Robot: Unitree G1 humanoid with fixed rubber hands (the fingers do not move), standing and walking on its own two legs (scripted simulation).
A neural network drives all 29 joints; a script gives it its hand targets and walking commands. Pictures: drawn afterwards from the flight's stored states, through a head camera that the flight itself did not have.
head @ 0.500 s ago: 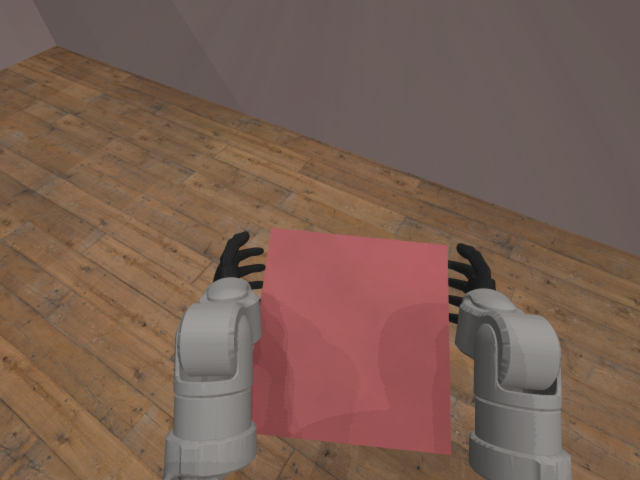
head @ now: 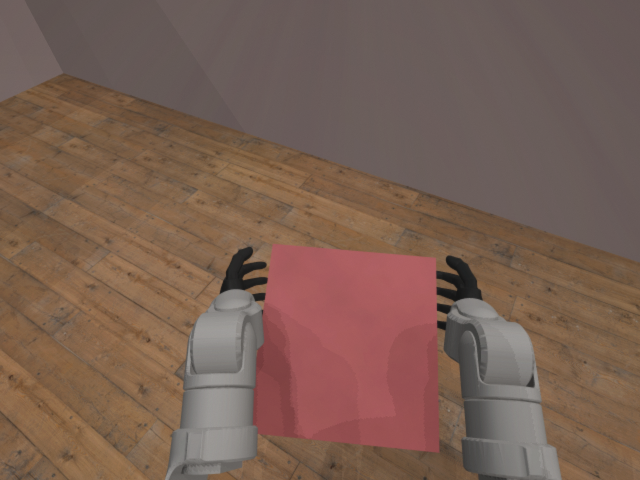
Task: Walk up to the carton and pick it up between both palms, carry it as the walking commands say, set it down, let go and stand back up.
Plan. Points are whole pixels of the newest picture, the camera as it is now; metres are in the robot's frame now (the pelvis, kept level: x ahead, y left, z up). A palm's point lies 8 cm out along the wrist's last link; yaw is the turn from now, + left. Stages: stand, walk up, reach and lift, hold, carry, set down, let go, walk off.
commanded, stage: carry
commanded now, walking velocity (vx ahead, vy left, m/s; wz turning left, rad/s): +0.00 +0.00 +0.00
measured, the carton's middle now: (342, 348) +0.31 +0.01 -0.04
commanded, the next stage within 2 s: hold in 1.08 s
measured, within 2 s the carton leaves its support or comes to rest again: neither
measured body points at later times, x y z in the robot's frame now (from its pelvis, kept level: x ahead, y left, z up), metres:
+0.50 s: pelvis -0.03 -0.01 +0.00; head -0.06 -0.01 +0.45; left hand +0.28 +0.14 +0.06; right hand +0.28 -0.15 +0.05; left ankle -0.01 +0.09 -0.73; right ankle -0.02 -0.12 -0.73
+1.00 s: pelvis -0.03 -0.01 +0.00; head -0.04 -0.02 +0.45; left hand +0.28 +0.14 +0.05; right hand +0.28 -0.15 +0.05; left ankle -0.01 +0.09 -0.73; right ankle -0.02 -0.12 -0.73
